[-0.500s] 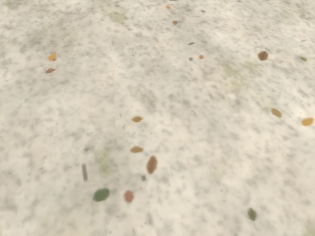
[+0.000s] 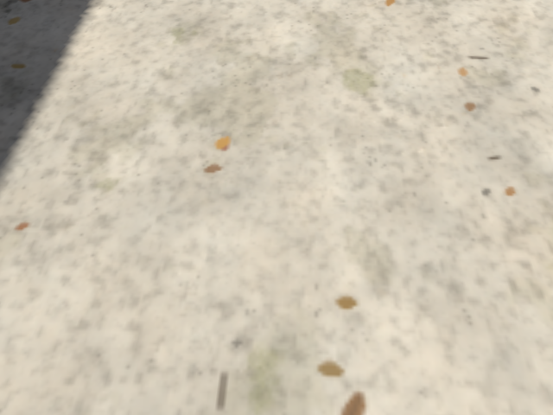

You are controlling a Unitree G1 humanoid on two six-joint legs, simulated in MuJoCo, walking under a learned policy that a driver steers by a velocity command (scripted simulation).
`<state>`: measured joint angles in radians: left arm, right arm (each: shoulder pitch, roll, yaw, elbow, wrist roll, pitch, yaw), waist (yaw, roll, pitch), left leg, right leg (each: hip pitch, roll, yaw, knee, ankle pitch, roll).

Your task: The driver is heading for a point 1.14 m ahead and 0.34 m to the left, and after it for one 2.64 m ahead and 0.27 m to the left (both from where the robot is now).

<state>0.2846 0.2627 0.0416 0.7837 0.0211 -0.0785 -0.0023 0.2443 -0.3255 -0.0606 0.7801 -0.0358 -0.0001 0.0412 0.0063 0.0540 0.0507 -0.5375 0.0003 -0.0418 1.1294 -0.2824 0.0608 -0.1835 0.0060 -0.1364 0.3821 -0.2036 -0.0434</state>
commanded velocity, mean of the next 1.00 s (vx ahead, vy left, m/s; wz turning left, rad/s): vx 0.19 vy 0.00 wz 0.28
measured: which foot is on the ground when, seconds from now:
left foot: up 0.00-0.26, down 0.28-1.00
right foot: down 0.00-0.28, up 0.30-0.76, down 0.78-1.00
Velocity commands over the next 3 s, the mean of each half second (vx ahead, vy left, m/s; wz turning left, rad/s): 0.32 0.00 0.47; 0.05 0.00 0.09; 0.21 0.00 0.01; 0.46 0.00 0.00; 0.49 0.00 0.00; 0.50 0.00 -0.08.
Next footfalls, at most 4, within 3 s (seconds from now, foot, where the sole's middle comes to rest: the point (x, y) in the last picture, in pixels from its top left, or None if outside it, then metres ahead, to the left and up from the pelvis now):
0.28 left None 0.31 0.13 -0.78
0.78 right None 0.33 -0.06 -0.78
1.44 left None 0.38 0.19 -0.78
1.90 right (262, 310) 0.75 0.11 -0.78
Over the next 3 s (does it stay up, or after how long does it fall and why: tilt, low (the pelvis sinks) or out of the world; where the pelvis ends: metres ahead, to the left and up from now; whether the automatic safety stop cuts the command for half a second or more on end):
stays up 1.16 0.29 -0.02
